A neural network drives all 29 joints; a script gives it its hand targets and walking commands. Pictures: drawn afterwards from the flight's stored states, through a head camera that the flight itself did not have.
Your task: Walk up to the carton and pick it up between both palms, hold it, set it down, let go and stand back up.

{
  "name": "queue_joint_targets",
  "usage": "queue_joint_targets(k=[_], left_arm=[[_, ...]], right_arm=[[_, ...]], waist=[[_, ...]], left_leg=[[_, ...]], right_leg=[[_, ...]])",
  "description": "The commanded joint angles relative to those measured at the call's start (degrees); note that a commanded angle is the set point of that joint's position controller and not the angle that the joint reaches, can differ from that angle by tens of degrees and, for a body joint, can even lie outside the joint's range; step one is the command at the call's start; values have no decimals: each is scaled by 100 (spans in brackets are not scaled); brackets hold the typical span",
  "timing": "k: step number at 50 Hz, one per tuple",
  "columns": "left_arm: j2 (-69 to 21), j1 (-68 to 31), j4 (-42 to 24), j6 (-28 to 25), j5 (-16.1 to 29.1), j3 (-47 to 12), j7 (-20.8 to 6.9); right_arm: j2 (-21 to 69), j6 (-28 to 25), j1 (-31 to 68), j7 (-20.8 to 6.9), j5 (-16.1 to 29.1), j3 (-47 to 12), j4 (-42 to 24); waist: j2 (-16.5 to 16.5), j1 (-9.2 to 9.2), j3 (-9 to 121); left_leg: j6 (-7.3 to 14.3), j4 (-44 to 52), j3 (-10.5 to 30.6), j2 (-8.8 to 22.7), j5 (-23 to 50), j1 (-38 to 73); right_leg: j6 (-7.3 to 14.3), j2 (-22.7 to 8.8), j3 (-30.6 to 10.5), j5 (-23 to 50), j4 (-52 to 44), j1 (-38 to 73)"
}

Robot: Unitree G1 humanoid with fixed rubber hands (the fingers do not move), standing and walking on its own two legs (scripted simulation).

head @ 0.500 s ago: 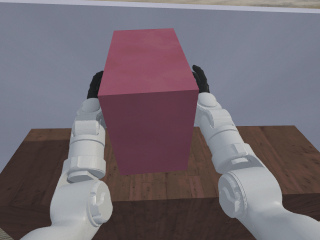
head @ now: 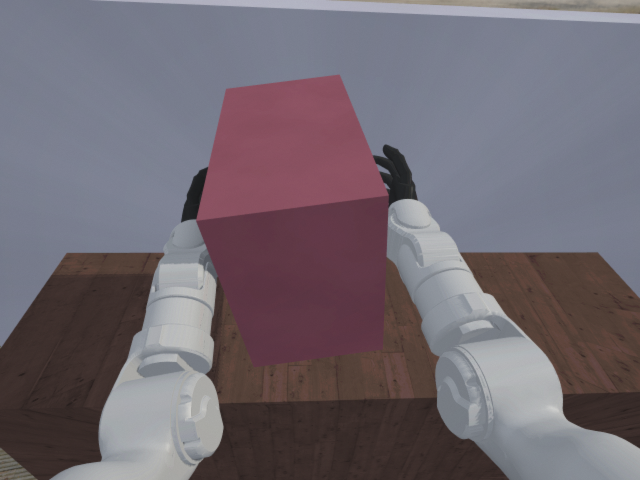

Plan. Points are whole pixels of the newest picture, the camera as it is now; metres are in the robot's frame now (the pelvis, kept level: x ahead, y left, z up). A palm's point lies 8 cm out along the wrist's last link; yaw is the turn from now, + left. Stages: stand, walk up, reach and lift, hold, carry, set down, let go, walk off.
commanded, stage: set down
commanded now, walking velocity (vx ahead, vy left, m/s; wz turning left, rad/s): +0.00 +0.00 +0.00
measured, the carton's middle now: (299, 211) +0.43 +0.04 +0.17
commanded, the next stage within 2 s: none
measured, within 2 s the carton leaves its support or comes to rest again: neither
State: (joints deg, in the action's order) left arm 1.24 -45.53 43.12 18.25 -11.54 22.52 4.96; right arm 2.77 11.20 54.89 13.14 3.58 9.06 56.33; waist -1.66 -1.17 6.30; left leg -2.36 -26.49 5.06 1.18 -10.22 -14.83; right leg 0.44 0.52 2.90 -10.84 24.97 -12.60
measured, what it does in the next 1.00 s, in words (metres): stands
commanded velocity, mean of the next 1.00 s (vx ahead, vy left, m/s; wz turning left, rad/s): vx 0.00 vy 0.00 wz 0.00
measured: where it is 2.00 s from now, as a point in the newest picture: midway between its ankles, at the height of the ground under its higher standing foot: outside the picture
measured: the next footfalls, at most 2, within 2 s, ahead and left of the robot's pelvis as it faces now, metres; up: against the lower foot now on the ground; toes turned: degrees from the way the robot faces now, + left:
none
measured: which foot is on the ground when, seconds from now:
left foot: down 0.00-1.00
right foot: down 0.00-1.00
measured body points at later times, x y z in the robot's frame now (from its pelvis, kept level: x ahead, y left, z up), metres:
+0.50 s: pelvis +0.01 +0.00 +0.00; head -0.04 +0.02 +0.45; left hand +0.41 +0.17 +0.14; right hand +0.43 -0.09 +0.18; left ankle +0.05 +0.14 -0.74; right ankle +0.03 -0.11 -0.74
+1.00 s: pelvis +0.02 +0.00 +0.00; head -0.01 +0.02 +0.45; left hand +0.42 +0.18 +0.11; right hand +0.44 -0.08 +0.15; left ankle +0.05 +0.14 -0.74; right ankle +0.03 -0.11 -0.74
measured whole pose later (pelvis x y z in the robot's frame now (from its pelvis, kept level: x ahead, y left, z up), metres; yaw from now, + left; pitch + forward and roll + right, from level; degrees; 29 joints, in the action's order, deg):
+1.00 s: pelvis +0.02 +0.00 +0.00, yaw +0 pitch +0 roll -1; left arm 1.0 -43.4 54.6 6.7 -13.0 23.0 5.6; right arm 5.4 3.3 50.7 10.5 -5.6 16.6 60.8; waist -1.7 0.4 5.7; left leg -2.3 -26.4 5.0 1.1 -11.8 -14.9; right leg 0.3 0.4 2.9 -12.4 24.8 -12.6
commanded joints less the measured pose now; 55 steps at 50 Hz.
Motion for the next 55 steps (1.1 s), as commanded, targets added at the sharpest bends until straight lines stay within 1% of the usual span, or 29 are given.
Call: queue_joint_targets(k=[1,4,6,7,8,9,16,19,21,23,25,26,27,29,30,31,34,40,41,45,46,47,48,49,50,51,53,54,55], left_arm=[[-3745,-5384,-947,-715,520,-2128,-862],[-3713,-5608,-637,-777,467,-2012,-823],[-3547,-5156,-189,-763,257,-1687,-905],[-3421,-5292,-261,-773,248,-1550,-916],[-3466,-5524,-507,-924,331,-1620,-872],[-3758,-6004,-1034,-1102,580,-2074,-813],[-3832,-5485,-257,-1171,372,-1874,-782],[-3635,-5486,-484,-1284,347,-1736,-787],[-3575,-5448,-275,-1233,208,-1647,-802],[-3505,-5320,-396,-1327,165,-1443,-828],[-3516,-5279,-156,-1365,173,-1508,-877],[-3565,-5366,44,-1356,224,-1557,-885],[-3480,-5207,167,-1376,244,-1450,-920],[-3702,-5620,-538,-1559,323,-1670,-824],[-3664,-5447,-539,-1633,257,-1577,-841],[-3659,-5731,-641,-1655,279,-1750,-827],[-3630,-5172,-411,-1725,237,-1732,-865],[-3577,-4833,300,-1541,-55,-1262,-987],[-3369,-4767,179,-1580,-107,-1112,-997],[-3284,-5163,-85,-1831,95,-1303,-969],[-3388,-5291,-32,-1847,84,-1346,-935],[-3486,-5166,-248,-1930,28,-1259,-913],[-3624,-5089,-29,-1906,67,-1363,-879],[-3758,-5068,-86,-1907,16,-1500,-848],[-3769,-5029,-80,-1953,58,-1515,-854],[-3583,-5272,-333,-2049,79,-1548,-873],[-3602,-4834,125,-2018,90,-1502,-898],[-3460,-4848,65,-1989,-45,-1312,-901],[-3536,-4880,-45,-2022,56,-1464,-908]], right_arm=[[4177,-679,4505,-994,-143,-1313,-1328],[3853,-614,4360,-1073,-357,-876,-700],[3803,-604,3962,-1101,-607,-546,-371],[3882,-613,4116,-1098,-583,-577,-507],[4048,-688,4247,-1110,-649,-726,-651],[4164,-779,4374,-1127,-544,-769,-670],[4110,-859,4426,-1185,-626,-680,-545],[4106,-812,3929,-1201,-683,-732,-288],[4128,-759,3871,-1180,-696,-567,-147],[4148,-738,3647,-1202,-731,-596,7],[4212,-836,3953,-1190,-827,-641,-409],[4115,-877,4152,-1192,-936,-368,-439],[4151,-898,4186,-1191,-943,-462,-525],[4335,-983,3872,-1280,-962,-580,-353],[4380,-977,3744,-1253,-973,-646,-376],[4442,-974,3690,-1235,-987,-634,-327],[4486,-1108,3709,-1256,-850,-918,-648],[4046,-1008,3614,-1327,-1149,-320,-190],[4106,-1024,3512,-1313,-1154,-425,-315],[4338,-1133,3538,-1345,-1299,-489,-426],[4155,-1187,3667,-1382,-1243,-386,-499],[4288,-1201,3469,-1435,-1232,-521,-369],[4227,-1271,3783,-1464,-1153,-550,-601],[4130,-1267,3557,-1439,-1281,-363,-339],[4233,-1279,3467,-1420,-1296,-454,-452],[4370,-1301,3347,-1401,-1318,-535,-405],[4163,-1329,3159,-1369,-1448,-382,-384],[4224,-1274,3290,-1397,-1409,-417,-387],[4228,-1331,3333,-1387,-1432,-403,-483]], waist=[[586,443,2915],[682,295,2487],[505,302,2082],[418,457,2289],[472,569,2459],[592,346,2923],[573,498,2788],[436,485,2576],[609,386,2580],[466,497,2503],[469,511,2576],[424,387,2628],[244,492,2457],[467,486,3102],[340,509,3049],[484,344,3211],[393,544,3365],[358,499,2227],[296,597,2414],[138,544,2821],[426,482,2906],[445,700,3012],[427,691,3070],[597,492,2995],[438,455,2979],[444,466,3251],[393,376,2953],[398,567,2843],[382,426,3057]], left_leg=[[98,764,-750,-409,999,1053],[-6,843,-692,-358,666,1241],[81,972,-690,-348,275,1035],[143,1035,-771,-380,147,1040],[164,1002,-803,-380,282,933],[70,928,-778,-393,510,971],[42,843,-753,-350,623,792],[60,879,-732,-342,867,811],[36,874,-767,-397,807,802],[67,865,-764,-367,986,767],[87,859,-812,-405,735,495],[75,847,-814,-409,627,475],[142,932,-843,-417,261,257],[68,857,-780,-355,940,583],[69,777,-850,-392,1128,658],[7,687,-795,-373,1391,703],[71,661,-838,-401,1563,623],[113,870,-850,-327,740,380],[175,835,-893,-346,818,268],[174,829,-929,-380,934,110],[110,817,-908,-316,837,120],[83,777,-955,-302,1135,246],[79,690,-904,-265,1220,320],[-17,652,-839,-284,1521,515],[20,613,-865,-287,1398,410],[47,627,-940,-292,1343,296],[44,604,-902,-282,1370,195],[39,656,-931,-303,1360,82],[23,609,-922,-324,1442,125]], right_leg=[[-391,195,-116,800,-771,1771],[-293,287,10,45,-876,1193],[-325,177,-57,-127,-913,1336],[-345,183,-84,-209,-951,1337],[-395,133,-100,-48,-857,1410],[-343,177,-64,249,-767,1543],[-317,204,-78,313,-732,1443],[-351,189,-108,661,-694,1679],[-353,183,-120,611,-720,1595],[-391,191,-148,779,-665,1737],[-395,117,-199,699,-624,1793],[-382,146,-130,587,-655,1619],[-428,122,-174,410,-644,1663],[-372,148,-141,874,-559,1790],[-391,166,-165,1100,-527,1848],[-404,130,-150,1399,-468,1858],[-432,77,-254,1769,-466,2076],[-400,104,-128,659,-583,1657],[-433,38,-202,984,-508,1885],[-498,48,-185,1440,-328,2041],[-461,60,-137,1093,-329,1817],[-404,94,-114,1166,-338,1769],[-382,130,-106,1098,-362,1621],[-310,150,-88,1184,-465,1519],[-341,167,-94,1248,-432,1574],[-366,84,-113,1392,-399,1619],[-355,117,-99,1513,-343,1629],[-390,92,-130,1445,-330,1847],[-369,107,-112,1627,-295,1858]])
